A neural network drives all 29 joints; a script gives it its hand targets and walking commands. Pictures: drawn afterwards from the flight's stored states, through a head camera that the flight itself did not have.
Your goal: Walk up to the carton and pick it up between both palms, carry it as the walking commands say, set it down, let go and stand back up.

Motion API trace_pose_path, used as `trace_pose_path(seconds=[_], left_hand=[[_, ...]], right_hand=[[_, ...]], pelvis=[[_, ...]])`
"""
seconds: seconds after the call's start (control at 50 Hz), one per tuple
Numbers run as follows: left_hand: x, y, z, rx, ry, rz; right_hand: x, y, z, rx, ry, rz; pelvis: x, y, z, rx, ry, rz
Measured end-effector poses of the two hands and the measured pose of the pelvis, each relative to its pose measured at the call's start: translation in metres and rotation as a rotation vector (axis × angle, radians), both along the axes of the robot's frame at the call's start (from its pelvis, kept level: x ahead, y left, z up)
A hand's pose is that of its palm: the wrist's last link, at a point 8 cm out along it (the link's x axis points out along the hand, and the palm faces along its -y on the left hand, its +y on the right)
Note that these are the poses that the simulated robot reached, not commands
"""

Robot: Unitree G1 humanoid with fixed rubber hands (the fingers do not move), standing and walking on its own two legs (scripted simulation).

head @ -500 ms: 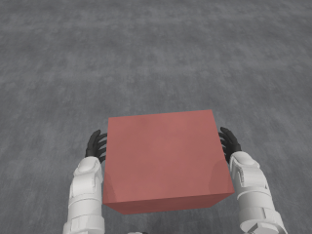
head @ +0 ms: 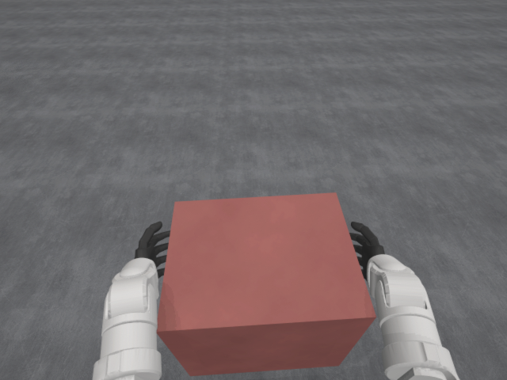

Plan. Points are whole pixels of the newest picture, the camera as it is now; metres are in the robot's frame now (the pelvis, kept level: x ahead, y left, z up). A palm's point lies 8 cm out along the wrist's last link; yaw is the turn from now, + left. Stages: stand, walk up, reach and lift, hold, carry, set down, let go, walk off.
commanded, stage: reach and lift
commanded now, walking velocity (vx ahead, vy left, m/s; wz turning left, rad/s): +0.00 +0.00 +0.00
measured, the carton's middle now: (260, 287) +0.29 +0.03 -0.04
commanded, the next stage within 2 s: hold in 1.06 s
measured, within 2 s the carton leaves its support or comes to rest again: neither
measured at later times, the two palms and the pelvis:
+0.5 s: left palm (160, 256) +0.28 +0.20 +0.05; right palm (389, 273) +0.29 -0.18 +0.04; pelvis +0.01 +0.01 +0.00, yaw +0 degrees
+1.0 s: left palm (158, 257) +0.28 +0.20 +0.05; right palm (388, 275) +0.28 -0.18 +0.04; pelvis +0.02 +0.01 +0.00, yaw +1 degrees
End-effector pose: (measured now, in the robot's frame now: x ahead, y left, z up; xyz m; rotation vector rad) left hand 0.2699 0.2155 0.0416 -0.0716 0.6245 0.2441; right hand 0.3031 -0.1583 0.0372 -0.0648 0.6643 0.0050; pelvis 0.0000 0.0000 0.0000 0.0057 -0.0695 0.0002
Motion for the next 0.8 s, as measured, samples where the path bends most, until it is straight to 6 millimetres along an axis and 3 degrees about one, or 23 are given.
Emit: trace_pose_path(seconds=[0.24,0.48,0.62,0.8], left_hand=[[-0.002,-0.006,0.009,0.011,-0.004,-0.032],[0.015,-0.018,0.01,0.029,-0.006,-0.082],[0.012,-0.024,0.002,0.009,0.013,-0.09],[0.015,-0.017,0.003,0.017,0.006,-0.083]], right_hand=[[-0.014,-0.007,0.006,0.008,-0.006,-0.037],[-0.016,-0.02,0.003,0.008,-0.009,-0.08],[-0.025,-0.025,-0.003,0.006,0.012,-0.1],[-0.017,-0.019,0.0,0.007,0.006,-0.091]], pelvis=[[0.006,0.0,0.004,-0.002,-0.05,0.005],[0.01,0.005,0.004,-0.003,-0.036,0.007],[0.014,0.006,0.005,-0.003,-0.027,0.0],[0.015,0.006,0.004,-0.005,-0.032,0.003]])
